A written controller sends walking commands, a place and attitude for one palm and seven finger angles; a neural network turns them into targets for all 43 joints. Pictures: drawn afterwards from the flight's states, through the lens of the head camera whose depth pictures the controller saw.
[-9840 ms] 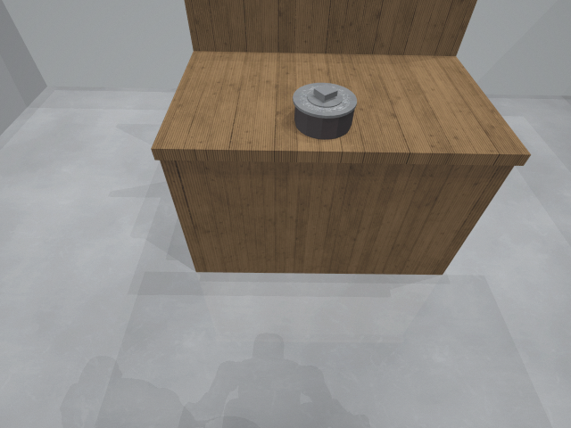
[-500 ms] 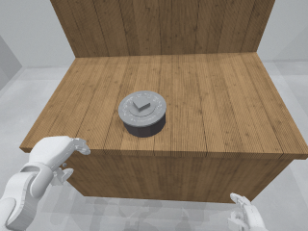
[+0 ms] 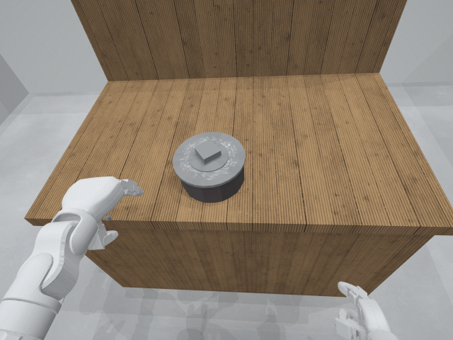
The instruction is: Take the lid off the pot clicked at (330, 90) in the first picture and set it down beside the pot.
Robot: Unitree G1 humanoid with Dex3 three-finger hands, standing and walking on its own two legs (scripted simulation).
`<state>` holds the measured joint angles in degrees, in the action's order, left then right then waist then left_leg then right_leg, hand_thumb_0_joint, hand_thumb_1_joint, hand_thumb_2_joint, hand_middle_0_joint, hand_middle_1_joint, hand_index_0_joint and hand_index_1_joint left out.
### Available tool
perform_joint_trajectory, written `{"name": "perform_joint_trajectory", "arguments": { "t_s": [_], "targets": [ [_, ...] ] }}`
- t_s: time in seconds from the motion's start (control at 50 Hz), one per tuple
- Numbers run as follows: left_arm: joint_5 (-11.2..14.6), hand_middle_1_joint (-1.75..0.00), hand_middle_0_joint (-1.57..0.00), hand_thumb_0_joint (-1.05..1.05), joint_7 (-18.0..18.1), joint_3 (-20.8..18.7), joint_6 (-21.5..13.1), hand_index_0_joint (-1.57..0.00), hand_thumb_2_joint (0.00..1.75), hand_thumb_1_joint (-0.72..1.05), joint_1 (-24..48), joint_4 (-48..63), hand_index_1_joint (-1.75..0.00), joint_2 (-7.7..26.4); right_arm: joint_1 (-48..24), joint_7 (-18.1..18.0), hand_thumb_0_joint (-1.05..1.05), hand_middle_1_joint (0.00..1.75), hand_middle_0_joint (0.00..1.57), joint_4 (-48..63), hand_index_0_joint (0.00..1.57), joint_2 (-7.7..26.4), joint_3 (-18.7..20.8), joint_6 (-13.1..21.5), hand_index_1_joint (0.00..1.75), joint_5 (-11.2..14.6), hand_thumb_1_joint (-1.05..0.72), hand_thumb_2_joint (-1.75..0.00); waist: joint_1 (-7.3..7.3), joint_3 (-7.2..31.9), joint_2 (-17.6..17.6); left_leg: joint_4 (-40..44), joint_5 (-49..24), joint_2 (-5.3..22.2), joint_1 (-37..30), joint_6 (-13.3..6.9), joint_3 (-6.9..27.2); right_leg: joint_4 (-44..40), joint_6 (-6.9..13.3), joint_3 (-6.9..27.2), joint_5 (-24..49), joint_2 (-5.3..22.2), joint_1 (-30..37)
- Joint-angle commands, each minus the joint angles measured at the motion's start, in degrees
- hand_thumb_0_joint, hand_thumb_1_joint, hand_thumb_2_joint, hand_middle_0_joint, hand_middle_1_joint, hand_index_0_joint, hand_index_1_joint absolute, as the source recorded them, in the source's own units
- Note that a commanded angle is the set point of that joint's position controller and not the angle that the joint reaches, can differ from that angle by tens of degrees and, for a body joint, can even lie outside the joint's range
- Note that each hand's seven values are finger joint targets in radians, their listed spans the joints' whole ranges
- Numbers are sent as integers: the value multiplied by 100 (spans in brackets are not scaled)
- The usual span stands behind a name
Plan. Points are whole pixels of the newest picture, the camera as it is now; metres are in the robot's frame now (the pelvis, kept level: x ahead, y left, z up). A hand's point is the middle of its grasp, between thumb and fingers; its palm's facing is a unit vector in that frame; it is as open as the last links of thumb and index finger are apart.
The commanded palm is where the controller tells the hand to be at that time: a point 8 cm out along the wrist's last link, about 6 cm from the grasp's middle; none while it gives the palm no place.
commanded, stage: move the open hand above the knob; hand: left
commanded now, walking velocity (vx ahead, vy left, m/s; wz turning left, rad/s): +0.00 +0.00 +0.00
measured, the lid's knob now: (207, 151) +0.53 +0.10 -0.01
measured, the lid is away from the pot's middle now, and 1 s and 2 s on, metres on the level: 0.00 0.00 0.00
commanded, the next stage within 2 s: none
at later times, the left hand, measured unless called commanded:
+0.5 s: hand (150, 190) +0.36 +0.18 +0.06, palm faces -0.27 -0.07 -0.96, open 10.2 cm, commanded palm +0.36 +0.18 +0.13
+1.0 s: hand (176, 163) +0.43 +0.15 +0.06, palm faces -0.31 -0.06 -0.95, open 10.2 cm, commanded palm +0.43 +0.14 +0.13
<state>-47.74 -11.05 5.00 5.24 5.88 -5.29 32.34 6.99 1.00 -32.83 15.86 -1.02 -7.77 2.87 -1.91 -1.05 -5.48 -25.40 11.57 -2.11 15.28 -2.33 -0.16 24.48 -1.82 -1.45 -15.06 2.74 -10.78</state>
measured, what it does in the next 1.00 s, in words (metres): stands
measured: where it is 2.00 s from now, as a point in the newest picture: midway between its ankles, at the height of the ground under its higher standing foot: outside the picture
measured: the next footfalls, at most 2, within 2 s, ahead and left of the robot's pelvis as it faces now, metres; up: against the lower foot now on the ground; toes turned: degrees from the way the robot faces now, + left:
none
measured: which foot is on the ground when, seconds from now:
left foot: down 0.00-1.00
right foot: down 0.00-1.00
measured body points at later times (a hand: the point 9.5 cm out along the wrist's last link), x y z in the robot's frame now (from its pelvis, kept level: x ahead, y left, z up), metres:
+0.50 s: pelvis +0.01 -0.02 +0.00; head +0.03 -0.06 +0.44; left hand +0.37 +0.18 +0.12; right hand +0.18 -0.26 -0.12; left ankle +0.02 +0.09 -0.74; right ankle -0.03 -0.14 -0.74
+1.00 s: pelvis +0.01 -0.02 -0.01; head +0.05 -0.06 +0.44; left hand +0.44 +0.15 +0.12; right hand +0.15 -0.27 -0.14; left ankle +0.02 +0.09 -0.74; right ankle -0.03 -0.14 -0.74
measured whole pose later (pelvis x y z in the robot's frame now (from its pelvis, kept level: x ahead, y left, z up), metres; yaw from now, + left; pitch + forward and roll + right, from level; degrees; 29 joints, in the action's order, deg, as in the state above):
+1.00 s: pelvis +0.01 -0.02 -0.01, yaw -1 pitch +6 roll +1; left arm -49.7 -11.8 14.7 10.0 36.2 -32.6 24.7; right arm 9.9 0.4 -35.6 16.5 -0.1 -10.2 4.5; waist 2.0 1.4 -4.7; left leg -28.7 14.0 -1.0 20.2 -0.9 -0.4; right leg 29.9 -0.4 -1.1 -18.5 1.7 -16.9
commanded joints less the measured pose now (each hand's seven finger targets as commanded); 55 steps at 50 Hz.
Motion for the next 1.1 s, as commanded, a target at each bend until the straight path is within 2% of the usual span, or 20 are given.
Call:
{"name": "perform_joint_trajectory", "arguments": {
  "t_s": [0.0,0.04,0.08,0.14,0.26,0.34,0.4,0.44,0.5,0.54,0.56,0.64,0.68,0.74,0.82,0.92,0.98,1.0,1.04,1.08],
  "targets": [
    [-3,-8,-81,0,73,-692,8,-81,129,-25,1708,1241,-8,1289,-601,-54,0,30,20,937,20,591,262,340,30,11,-90,-90,136,1794,98,81,-1698,29,-1259,-55,263,-141,342,-180,1489,-376,78],
    [-42,-8,-81,0,43,-942,9,-81,129,-25,1619,691,-8,1486,-531,-40,0,30,20,877,20,647,227,310,30,44,-90,-90,132,1507,374,72,-1525,21,-1026,-47,230,-170,351,-175,1476,-415,-12],
    [-42,-8,-81,0,5,-466,16,-81,129,-25,2127,834,-8,1065,-533,-36,0,30,20,880,20,617,236,261,30,56,-90,-90,198,1491,307,99,-1443,2,-1040,-56,200,-162,333,-203,1434,-384,-105],
    [-83,-8,-81,0,70,-807,-3,-81,129,-25,2229,1017,-8,1414,-581,-6,0,30,20,938,20,622,256,282,30,51,-90,-90,99,1776,243,24,-1634,2,-1118,-66,224,-86,370,-142,1602,-385,84],
    [-125,-8,-81,0,152,-349,165,-81,129,-25,2453,349,-8,937,-503,24,0,30,20,847,20,595,226,198,30,100,-90,-90,177,1576,505,35,-1397,-35,-825,-59,101,-29,329,-173,1598,-377,21],
    [-192,-8,-81,0,194,-476,217,-81,129,-25,3092,669,-8,1207,-607,-19,0,30,20,871,20,601,246,196,30,93,-90,-90,175,2003,377,-61,-1497,-44,-1045,-99,120,32,348,-85,1733,-368,93],
    [-147,-8,-81,0,168,-94,295,-81,129,-25,3019,155,-8,768,-489,-35,0,30,20,784,20,571,247,177,30,126,-90,-90,241,1813,372,-99,-1446,-56,-953,-90,68,68,322,-124,1760,-360,-49],
    [-193,-8,-81,0,186,-494,325,-81,129,-25,3119,-271,-8,1217,-470,-46,0,30,20,726,20,658,212,149,30,145,-90,-90,196,1705,616,-77,-1268,-59,-742,-93,51,43,327,-82,1731,-364,6],
    [-183,-8,-81,0,138,68,379,-81,129,-25,3904,-191,-8,764,-501,-86,0,30,20,732,20,601,228,89,30,160,-90,-90,313,1786,440,-86,-1125,-88,-786,-119,14,60,308,-71,1688,-320,-88],
    [-200,-8,-81,0,148,-280,346,-81,129,-25,3965,-187,-8,1140,-504,-97,0,30,20,747,20,627,219,114,30,143,-90,-90,249,2036,451,-145,-1315,-93,-851,-136,45,107,327,-27,1861,-328,68],
    [-171,-8,-81,0,131,-29,335,-81,129,-25,3989,-258,-8,834,-446,-105,0,30,20,722,20,579,226,112,30,138,-90,-90,290,2113,468,-177,-1433,-100,-892,-144,38,167,318,-61,1980,-325,82],
    [-205,-8,-81,0,135,-256,354,-81,129,-25,3837,-943,-8,1014,-358,-79,0,30,20,671,20,641,216,74,30,177,-90,-90,254,1935,745,-202,-1417,-83,-639,-133,0,166,308,-46,2115,-326,76],
    [-208,-8,-81,0,117,45,419,-81,129,-25,4206,-1111,-8,753,-323,-80,0,30,20,627,20,628,225,16,30,203,-90,-90,334,1843,703,-198,-1286,-88,-594,-140,-49,154,288,-56,2059,-312,-55],
    [-234,-8,-81,0,116,-6,409,-81,129,-25,4756,-760,-8,886,-365,-96,0,30,20,697,20,621,260,20,30,176,-90,-90,351,2234,569,-289,-1484,-97,-795,-180,-18,199,312,-2,2226,-309,37],
    [-252,-8,-81,0,125,157,452,-81,129,-25,4969,-1566,-8,683,-142,-120,0,30,20,523,20,640,239,-32,30,210,-90,-90,420,2070,646,-283,-1467,-86,-686,-161,-21,240,311,-74,2186,-335,-172],
    [-302,-8,-81,0,170,385,457,-81,129,-25,5579,-1607,-8,399,-63,-91,0,30,20,489,20,611,287,-35,30,191,-90,-90,463,2507,390,-374,-1833,-59,-996,-161,43,341,351,-104,2255,-361,-280],
    [-325,-8,-81,0,217,280,501,-81,129,-25,5597,-2191,-8,452,58,-84,0,30,20,395,20,642,287,-61,30,187,-90,-90,482,2391,688,-377,-1752,-40,-820,-162,15,338,335,-119,2245,-373,-321],
    [-320,-8,-81,0,217,517,544,-81,129,-25,5738,-2376,-8,181,79,-88,0,30,20,365,20,626,285,-77,30,192,-90,-90,533,2234,666,-358,-1635,-35,-732,-153,-11,333,334,-143,2167,-378,-438],
    [-370,-8,-81,0,242,242,561,-81,129,-25,6139,-2449,-8,483,136,-97,0,30,20,319,20,674,308,-74,30,167,-90,-90,506,2399,792,-372,-1663,-24,-723,-177,-20,318,344,-106,2234,-374,-354],
    [-384,-8,-81,0,251,577,567,-81,129,-25,6652,-2404,-8,150,189,-113,0,30,20,291,20,621,315,-57,30,158,-90,-90,607,2560,470,-400,-1709,-42,-905,-173,6,359,353,-122,2197,-381,-496]
  ]
}}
